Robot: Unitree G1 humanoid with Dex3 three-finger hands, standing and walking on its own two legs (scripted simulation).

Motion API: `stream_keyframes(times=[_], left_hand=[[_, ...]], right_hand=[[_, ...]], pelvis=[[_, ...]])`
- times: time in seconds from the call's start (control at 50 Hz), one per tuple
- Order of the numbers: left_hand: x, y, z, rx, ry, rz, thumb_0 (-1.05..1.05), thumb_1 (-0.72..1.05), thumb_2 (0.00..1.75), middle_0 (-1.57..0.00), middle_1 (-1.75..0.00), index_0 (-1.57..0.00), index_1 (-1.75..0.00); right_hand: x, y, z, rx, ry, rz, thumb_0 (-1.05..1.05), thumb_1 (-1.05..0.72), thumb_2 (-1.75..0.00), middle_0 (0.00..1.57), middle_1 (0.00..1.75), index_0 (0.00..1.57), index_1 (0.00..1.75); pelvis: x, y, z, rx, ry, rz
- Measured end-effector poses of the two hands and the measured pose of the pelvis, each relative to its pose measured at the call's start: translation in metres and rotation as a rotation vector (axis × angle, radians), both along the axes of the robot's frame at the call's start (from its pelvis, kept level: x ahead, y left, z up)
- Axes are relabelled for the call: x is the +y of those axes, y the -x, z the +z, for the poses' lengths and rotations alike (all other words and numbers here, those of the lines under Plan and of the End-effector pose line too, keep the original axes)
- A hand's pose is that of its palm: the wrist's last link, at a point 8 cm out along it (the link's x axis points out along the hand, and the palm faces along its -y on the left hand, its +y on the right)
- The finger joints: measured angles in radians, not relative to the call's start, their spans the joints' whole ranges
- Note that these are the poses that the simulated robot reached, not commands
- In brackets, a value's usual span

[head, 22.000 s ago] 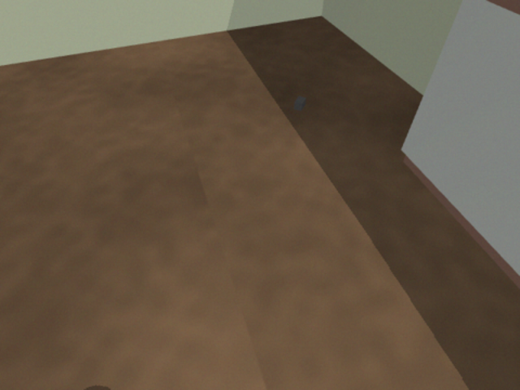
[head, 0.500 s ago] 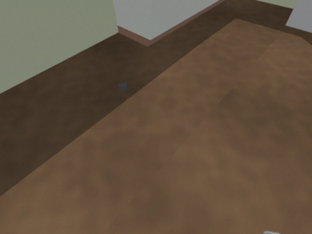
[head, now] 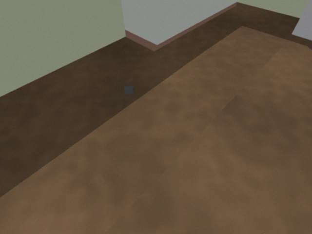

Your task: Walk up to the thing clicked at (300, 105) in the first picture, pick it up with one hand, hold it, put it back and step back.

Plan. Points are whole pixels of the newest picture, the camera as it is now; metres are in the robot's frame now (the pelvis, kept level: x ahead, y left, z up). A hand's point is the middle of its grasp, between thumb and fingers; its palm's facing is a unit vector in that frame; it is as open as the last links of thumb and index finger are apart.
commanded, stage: stand
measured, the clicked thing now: (128, 89) +1.49 +0.25 -0.75
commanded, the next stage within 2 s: none
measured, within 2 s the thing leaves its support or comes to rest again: neither
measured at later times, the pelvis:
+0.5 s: pelvis -0.01 +0.01 +0.00, yaw +2 degrees
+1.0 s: pelvis +0.01 +0.01 +0.00, yaw +2 degrees
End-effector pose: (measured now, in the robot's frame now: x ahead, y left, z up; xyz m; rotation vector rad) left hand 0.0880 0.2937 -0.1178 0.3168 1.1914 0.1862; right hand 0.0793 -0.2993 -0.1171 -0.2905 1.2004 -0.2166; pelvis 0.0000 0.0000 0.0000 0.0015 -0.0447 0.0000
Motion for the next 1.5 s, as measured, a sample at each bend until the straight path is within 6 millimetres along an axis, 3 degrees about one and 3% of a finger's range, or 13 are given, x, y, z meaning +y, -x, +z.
stream_keyframes(times=[0.54, 0.7, 1.02, 1.5], left_hand=[[0.012, 0.053, -0.006, 0.076, 0.001, 0.042, 0.0, 0.9, 0.9, -0.2, -0.3, -0.2, -0.3], [0.013, 0.045, -0.006, 0.074, 0.003, 0.039, 0.0, 0.9, 0.9, -0.2, -0.3, -0.2, -0.3], [0.014, 0.015, -0.001, 0.017, 0.001, 0.029, 0.0, 0.9, 0.9, -0.2, -0.3, -0.2, -0.3], [0.012, 0.023, -0.004, 0.047, 0.002, 0.051, 0.0, 0.9, 0.9, -0.2, -0.3, -0.2, -0.3]], right_hand=[[0.009, 0.025, -0.004, 0.062, -0.005, 0.009, 0.01, -0.91, -0.9, 0.21, 0.3, 0.2, 0.3], [0.011, 0.02, -0.004, 0.07, -0.002, 0.009, 0.01, -0.91, -0.9, 0.21, 0.3, 0.2, 0.3], [0.016, -0.012, -0.001, 0.016, -0.004, 0.038, 0.01, -0.91, -0.9, 0.21, 0.3, 0.2, 0.3], [0.011, -0.015, 0.0, 0.033, 0.004, 0.044, 0.01, -0.91, -0.9, 0.21, 0.3, 0.2, 0.3]], pelvis=[[0.008, 0.011, 0.0, 0.001, 0.003, 0.027], [0.01, 0.005, 0.0, 0.005, 0.002, 0.03], [0.011, -0.007, 0.0, 0.005, 0.0, 0.035], [0.008, -0.011, 0.001, 0.005, 0.003, 0.043]])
